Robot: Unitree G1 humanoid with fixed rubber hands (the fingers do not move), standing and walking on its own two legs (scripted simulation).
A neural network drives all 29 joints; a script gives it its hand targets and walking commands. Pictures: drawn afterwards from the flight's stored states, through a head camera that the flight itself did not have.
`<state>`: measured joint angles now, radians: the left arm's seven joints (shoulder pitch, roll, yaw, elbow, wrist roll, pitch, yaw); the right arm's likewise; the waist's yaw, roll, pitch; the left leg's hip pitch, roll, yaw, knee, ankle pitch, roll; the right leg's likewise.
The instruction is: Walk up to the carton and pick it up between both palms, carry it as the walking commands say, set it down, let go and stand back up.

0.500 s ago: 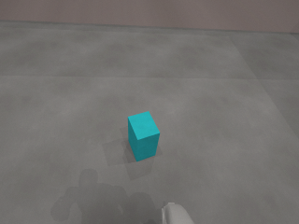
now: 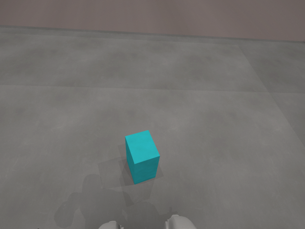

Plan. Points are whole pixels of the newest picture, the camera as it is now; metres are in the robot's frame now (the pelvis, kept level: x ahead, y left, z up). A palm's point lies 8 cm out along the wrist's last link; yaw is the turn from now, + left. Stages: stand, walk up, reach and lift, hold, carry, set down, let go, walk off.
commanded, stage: walk up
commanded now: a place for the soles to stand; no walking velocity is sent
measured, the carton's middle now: (141, 158) +0.60 +0.01 -0.57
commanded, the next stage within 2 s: none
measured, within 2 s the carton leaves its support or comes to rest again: neither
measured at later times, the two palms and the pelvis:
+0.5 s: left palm out of the picture +0.13 +0.28 -0.09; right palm (265, 219) +0.16 -0.32 -0.08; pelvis +0.04 -0.03 +0.02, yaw +3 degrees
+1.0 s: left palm out of the picture +0.11 +0.28 -0.07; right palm out of the picture +0.11 -0.34 -0.07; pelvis +0.04 -0.03 +0.04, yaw +5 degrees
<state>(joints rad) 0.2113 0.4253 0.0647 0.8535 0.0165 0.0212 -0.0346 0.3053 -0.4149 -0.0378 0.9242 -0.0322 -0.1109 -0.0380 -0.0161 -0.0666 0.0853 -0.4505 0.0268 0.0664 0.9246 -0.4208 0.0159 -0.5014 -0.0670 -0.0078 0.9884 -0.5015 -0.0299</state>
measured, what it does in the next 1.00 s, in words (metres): shifts its weight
